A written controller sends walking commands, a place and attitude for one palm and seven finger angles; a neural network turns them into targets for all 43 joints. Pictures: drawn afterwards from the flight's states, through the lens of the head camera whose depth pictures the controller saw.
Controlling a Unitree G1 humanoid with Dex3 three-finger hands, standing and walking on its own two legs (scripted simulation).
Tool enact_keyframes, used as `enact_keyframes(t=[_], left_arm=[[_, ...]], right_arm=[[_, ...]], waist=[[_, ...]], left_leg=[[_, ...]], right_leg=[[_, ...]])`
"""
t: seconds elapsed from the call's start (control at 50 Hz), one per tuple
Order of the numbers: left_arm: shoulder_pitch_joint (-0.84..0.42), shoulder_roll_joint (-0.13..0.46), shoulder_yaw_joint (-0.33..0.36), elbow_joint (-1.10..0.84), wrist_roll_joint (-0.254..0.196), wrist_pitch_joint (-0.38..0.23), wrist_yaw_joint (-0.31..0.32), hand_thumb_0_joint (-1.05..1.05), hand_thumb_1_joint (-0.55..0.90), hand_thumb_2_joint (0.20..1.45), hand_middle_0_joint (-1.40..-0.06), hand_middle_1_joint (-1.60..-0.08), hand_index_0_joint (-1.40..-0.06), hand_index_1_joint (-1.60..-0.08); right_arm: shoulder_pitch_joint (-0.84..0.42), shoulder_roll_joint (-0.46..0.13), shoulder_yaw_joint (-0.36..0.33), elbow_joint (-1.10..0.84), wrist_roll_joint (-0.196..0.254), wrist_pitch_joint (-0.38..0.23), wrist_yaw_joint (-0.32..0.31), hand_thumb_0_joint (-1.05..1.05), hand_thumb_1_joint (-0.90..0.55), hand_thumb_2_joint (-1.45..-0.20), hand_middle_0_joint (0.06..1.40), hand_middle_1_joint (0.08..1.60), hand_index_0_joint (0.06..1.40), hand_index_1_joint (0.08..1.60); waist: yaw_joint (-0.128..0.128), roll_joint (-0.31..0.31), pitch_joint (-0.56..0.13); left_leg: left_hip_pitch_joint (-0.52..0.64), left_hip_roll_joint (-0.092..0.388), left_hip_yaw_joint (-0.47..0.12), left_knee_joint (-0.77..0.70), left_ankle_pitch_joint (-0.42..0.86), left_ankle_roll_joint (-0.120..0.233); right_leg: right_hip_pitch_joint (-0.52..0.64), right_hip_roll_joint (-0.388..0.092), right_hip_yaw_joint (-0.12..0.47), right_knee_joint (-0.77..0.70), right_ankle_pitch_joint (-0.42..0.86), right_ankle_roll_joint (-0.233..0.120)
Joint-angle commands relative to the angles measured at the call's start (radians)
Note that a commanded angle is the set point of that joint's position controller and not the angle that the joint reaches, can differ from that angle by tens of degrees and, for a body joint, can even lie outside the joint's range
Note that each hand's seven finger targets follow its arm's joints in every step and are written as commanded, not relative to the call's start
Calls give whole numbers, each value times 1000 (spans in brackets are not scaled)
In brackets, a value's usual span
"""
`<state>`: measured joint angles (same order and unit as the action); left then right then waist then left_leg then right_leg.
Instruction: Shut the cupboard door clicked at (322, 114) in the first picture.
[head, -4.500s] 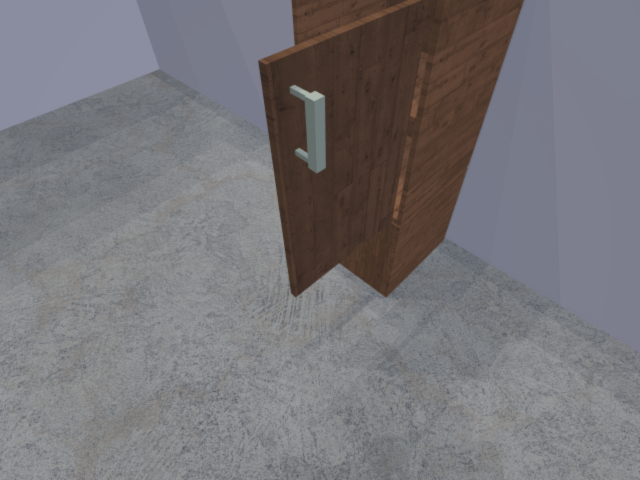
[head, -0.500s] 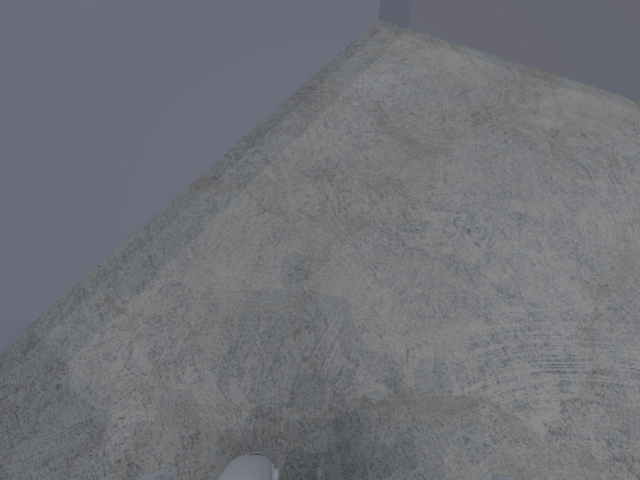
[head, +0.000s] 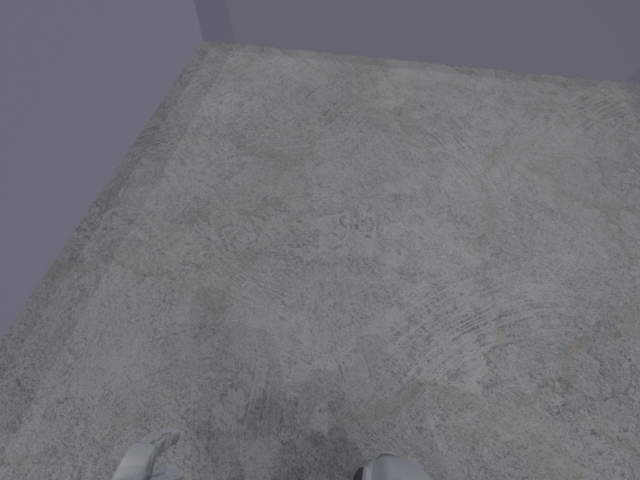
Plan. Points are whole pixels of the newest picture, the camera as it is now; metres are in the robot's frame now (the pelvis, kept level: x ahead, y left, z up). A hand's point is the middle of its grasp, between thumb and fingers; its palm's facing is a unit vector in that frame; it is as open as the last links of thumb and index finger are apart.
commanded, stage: walk around to get in front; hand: left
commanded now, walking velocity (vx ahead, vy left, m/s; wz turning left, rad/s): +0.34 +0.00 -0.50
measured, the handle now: out of the picture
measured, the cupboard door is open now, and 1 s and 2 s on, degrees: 88 88 88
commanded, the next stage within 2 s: walk to a spot facing it in 0.98 s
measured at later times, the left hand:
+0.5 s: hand (197, 406) +0.25 +0.19 -0.18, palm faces -0.12 -0.98 -0.17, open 7.3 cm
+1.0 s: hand (316, 219) +0.61 +0.01 -0.16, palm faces -0.41 -0.89 -0.20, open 7.4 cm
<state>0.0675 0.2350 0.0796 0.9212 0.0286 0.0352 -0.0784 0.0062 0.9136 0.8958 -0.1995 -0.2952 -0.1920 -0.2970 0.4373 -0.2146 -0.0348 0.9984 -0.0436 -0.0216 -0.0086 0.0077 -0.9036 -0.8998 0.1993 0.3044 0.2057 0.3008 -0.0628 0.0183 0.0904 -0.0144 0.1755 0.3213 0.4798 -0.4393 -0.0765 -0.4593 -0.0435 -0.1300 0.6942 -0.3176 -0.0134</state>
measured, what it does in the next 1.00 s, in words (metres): walks ahead, turning right: right foot, then left foot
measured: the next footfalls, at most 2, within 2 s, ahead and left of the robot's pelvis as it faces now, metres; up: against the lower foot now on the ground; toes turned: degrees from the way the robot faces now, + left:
right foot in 0.02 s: +0.12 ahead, -0.12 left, +0.00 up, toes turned -8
left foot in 0.44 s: +0.31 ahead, +0.10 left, +0.00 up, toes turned -5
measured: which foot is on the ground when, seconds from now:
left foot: down 0.00-0.02, up 0.04-0.42, down 0.44-0.88, up 0.90-1.00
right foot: up 0.00-0.00, down 0.02-0.44, up 0.46-0.86, down 0.88-1.00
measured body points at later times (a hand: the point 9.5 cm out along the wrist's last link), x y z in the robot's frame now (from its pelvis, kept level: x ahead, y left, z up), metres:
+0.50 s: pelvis +0.21 +0.00 +0.00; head +0.24 +0.02 +0.45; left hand +0.25 +0.25 -0.16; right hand +0.29 -0.25 -0.12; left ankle +0.27 +0.10 -0.73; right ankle +0.08 -0.10 -0.68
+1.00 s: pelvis +0.42 -0.11 +0.00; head +0.45 -0.13 +0.45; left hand +0.63 +0.05 -0.14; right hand +0.25 -0.29 -0.15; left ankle +0.38 +0.06 -0.64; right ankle +0.42 -0.20 -0.73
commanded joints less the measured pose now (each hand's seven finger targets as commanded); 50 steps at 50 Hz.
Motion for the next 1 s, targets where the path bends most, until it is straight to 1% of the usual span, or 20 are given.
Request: enact_keyframes(t=[0.0,0.02,0.06,0.14,0.32,0.36,0.38,0.42,0.44,0.46,0.52,0.6,0.76,0.8,0.82,0.84,0.86,0.88,0.92,0.98], left_arm=[[428,268,74,35,5,-68,41,0,900,900,-200,-300,-200,-300],[430,315,78,44,-23,-65,59,0,900,900,-200,-300,-200,-300],[230,214,45,-6,-26,-62,71,0,900,900,-200,-300,-200,-300],[97,119,18,-35,-6,-86,74,0,900,900,-200,-300,-200,-300],[206,137,31,36,-5,-98,62,0,900,900,-200,-300,-200,-300],[180,135,31,35,-9,-94,64,0,900,900,-200,-300,-200,-300],[173,108,28,35,-9,-94,64,0,900,900,-200,-300,-200,-300],[198,22,4,-6,-21,-97,51,0,900,900,-200,-300,-200,-300],[129,51,8,-23,-9,-101,53,0,900,900,-200,-300,-200,-300],[99,56,14,-14,0,-101,50,0,900,900,-200,-300,-200,-300],[119,10,7,10,6,-74,31,0,900,900,-200,-300,-200,-300],[101,-22,-6,2,5,-52,23,0,900,900,-200,-300,-200,-300],[-40,-9,-11,-36,4,-54,21,0,900,900,-200,-300,-200,-300],[61,12,-4,-4,4,-63,27,0,900,900,-200,-300,-200,-300],[206,43,8,42,5,-71,34,0,900,900,-200,-300,-200,-300],[374,131,32,91,10,-84,46,0,900,900,-200,-300,-200,-300],[491,246,63,114,1,-90,63,0,900,900,-200,-300,-200,-300],[434,251,62,108,-25,-83,78,0,900,900,-200,-300,-200,-300],[257,151,26,67,-24,-79,83,0,900,900,-200,-300,-200,-300],[150,63,-4,54,-12,-100,84,0,900,900,-200,-300,-200,-300]], right_arm=[[-129,-104,-17,-141,41,-33,11,0,-900,-900,200,300,200,300],[-197,-118,-18,-170,41,-29,6,0,-900,-900,200,300,200,300],[-205,-118,-34,-149,35,-24,6,0,-900,-900,200,300,200,300],[-121,-79,-33,-83,12,10,10,0,-900,-900,200,300,200,300],[-296,-56,-31,-147,19,-31,22,0,-900,-900,200,300,200,300],[-229,-77,-37,-123,18,-41,16,0,-900,-900,200,300,200,300],[-138,-109,-46,-88,14,-49,8,0,-900,-900,200,300,200,300],[99,-276,-80,-43,-11,-52,-8,0,-900,-900,200,300,200,300],[80,-246,-71,-50,-6,-41,-11,0,-900,-900,200,300,200,300],[16,-189,-56,-67,-3,-45,-10,0,-900,-900,200,300,200,300],[-73,-97,-29,-67,5,-65,-16,0,-900,-900,200,300,200,300],[-37,-98,-31,-30,12,-69,-18,0,-900,-900,200,300,200,300],[26,-121,-31,17,1,-46,-6,0,-900,-900,200,300,200,300],[21,-141,-28,25,4,-41,-7,0,-900,-900,200,300,200,300],[-12,-145,-26,18,12,-41,-6,0,-900,-900,200,300,200,300],[-40,-122,-19,2,28,-45,5,0,-900,-900,200,300,200,300],[-26,-56,-9,-35,45,-49,4,0,-900,-900,200,300,200,300],[-99,-94,-20,-52,43,-42,4,0,-900,-900,200,300,200,300],[-152,-62,-26,-38,32,-35,5,0,-900,-900,200,300,200,300],[-46,-14,-22,22,15,-4,7,0,-900,-900,200,300,200,300]], waist=[[267,-301,-280],[246,-304,-270],[144,-145,-97],[27,-151,-52],[85,-136,-65],[37,-112,-64],[-3,-22,-100],[-81,340,-244],[-79,180,-178],[-44,104,-117],[26,103,-30],[36,128,-72],[16,124,9],[73,96,-43],[148,69,-103],[226,-57,-205],[245,-331,-331],[219,-217,-272],[136,-118,-80],[31,-147,-36]], left_leg=[[-625,-56,-8,679,11,12],[-743,-79,-208,872,-182,21],[-725,7,-304,857,24,23],[-517,-5,-285,621,138,-4],[-435,-97,-245,153,193,7],[-259,-116,-228,35,248,14],[-71,-106,-250,-31,241,28],[218,325,-793,-231,25,203],[158,357,-823,-244,61,252],[54,305,-728,-251,132,231],[-72,206,-438,-271,350,163],[-25,150,-235,-254,513,158],[-27,165,-128,-221,580,155],[-24,154,-91,-58,845,136],[-106,120,-63,120,896,107],[-318,55,-20,387,729,69],[-611,-132,-65,753,-104,14],[-681,-83,-251,878,-136,44],[-663,-1,-296,829,41,40],[-482,11,-284,634,118,25]], right_leg=[[796,-297,549,-297,-16,-210],[736,-389,743,-422,27,-256],[442,-325,573,-481,-145,-217],[182,-190,309,-507,64,-160],[329,-176,347,-418,168,-166],[243,-155,329,-352,145,-137],[147,-98,298,-211,176,-106],[-180,101,95,390,-252,-19],[-245,32,176,541,-220,-31],[-271,-11,183,600,-120,-24],[-238,-61,160,569,34,7],[-202,-62,104,365,90,20],[-48,-10,-12,0,106,-16],[123,46,-57,-63,77,-50],[341,63,-51,-116,111,-73],[626,-72,120,-164,46,-129],[830,-384,653,-321,75,-264],[732,-415,704,-416,60,-283],[417,-334,495,-470,-19,-215],[192,-234,259,-518,107,-160]])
